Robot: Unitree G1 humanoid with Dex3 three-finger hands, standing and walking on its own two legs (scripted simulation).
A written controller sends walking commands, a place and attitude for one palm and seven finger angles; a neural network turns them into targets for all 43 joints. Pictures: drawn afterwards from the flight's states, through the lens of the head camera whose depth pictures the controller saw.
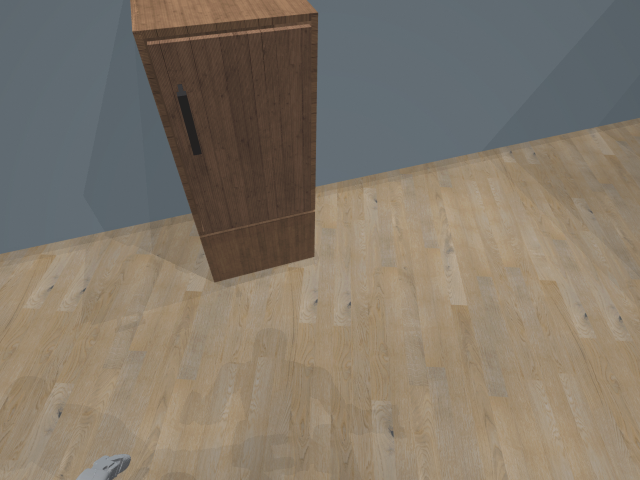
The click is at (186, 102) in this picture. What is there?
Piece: cupboard door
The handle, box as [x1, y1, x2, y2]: [177, 84, 201, 154]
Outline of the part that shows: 178,84 179,91 177,92 177,96 193,154 201,153 185,91 182,90 181,84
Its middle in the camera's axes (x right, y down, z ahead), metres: -0.32 -0.28 +0.92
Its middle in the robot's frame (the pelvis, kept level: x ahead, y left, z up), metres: +0.87 +0.36 -0.04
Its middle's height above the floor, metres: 0.72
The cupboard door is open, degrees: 0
